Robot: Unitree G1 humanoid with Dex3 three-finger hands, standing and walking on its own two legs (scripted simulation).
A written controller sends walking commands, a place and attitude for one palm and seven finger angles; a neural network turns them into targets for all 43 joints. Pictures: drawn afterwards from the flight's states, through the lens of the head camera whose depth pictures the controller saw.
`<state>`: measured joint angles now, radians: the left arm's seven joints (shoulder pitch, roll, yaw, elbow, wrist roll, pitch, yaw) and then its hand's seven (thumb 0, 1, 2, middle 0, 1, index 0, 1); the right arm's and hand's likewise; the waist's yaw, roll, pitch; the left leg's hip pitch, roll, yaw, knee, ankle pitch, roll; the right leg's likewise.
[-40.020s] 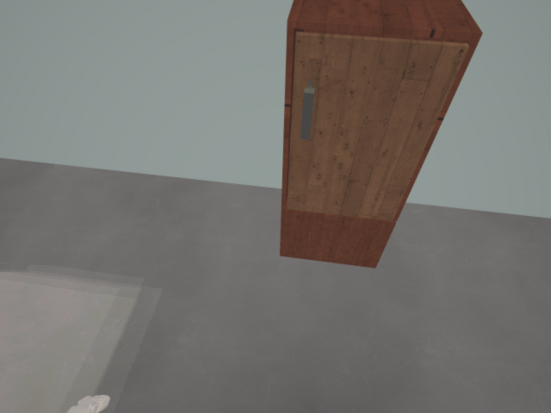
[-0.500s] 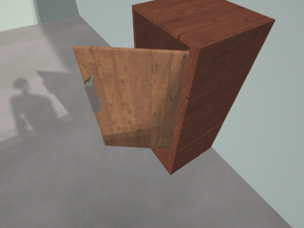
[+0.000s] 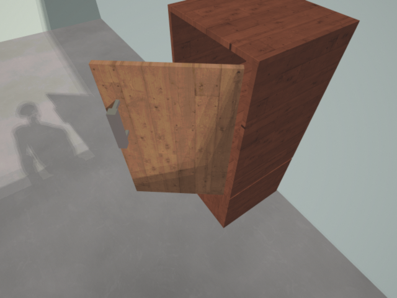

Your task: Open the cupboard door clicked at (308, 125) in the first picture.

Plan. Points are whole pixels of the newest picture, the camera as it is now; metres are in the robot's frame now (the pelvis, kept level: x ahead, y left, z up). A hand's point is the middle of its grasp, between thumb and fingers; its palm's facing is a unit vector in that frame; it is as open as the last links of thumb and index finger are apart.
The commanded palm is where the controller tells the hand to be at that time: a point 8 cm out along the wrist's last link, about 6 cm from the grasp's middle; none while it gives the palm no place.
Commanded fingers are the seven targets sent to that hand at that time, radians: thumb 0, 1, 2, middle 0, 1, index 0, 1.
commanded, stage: look again from close up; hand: left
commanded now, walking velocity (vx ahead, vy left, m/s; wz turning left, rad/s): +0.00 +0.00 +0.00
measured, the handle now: (120, 124) +0.54 +0.26 +0.00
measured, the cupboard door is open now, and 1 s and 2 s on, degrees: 53 53 53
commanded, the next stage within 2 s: raise the hand with hooked fingers in 0.42 s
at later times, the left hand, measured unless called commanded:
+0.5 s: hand out of the picture +0.02 +0.23 -0.18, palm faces -0.01 -0.98 -0.21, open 7.3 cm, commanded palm none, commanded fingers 0.00 0.90 0.90 -0.20 -0.30 -0.20 -0.30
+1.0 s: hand (85, 295) +0.14 +0.24 -0.07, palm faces +0.12 -0.99 -0.03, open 8.9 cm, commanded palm +0.13 +0.29 -0.04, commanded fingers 0.00 0.32 0.65 -0.24 -0.68 -0.24 -0.68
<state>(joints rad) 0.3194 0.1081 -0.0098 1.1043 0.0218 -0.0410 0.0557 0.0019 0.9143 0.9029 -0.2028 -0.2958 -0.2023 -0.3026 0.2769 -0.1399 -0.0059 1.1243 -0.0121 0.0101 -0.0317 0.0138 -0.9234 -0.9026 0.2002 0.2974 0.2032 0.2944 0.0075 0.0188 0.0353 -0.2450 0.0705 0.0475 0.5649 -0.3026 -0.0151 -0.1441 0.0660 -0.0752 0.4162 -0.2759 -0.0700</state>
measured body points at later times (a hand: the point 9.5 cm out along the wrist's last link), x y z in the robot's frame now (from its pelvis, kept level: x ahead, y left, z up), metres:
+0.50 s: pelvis +0.00 +0.05 +0.00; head +0.01 +0.05 +0.45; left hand +0.02 +0.28 -0.16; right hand +0.00 -0.17 -0.16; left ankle -0.01 +0.13 -0.74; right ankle -0.03 -0.07 -0.74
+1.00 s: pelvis -0.05 +0.02 -0.09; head +0.00 +0.03 +0.35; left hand +0.13 +0.29 -0.06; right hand +0.20 -0.22 -0.13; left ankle -0.01 +0.13 -0.74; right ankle -0.03 -0.07 -0.74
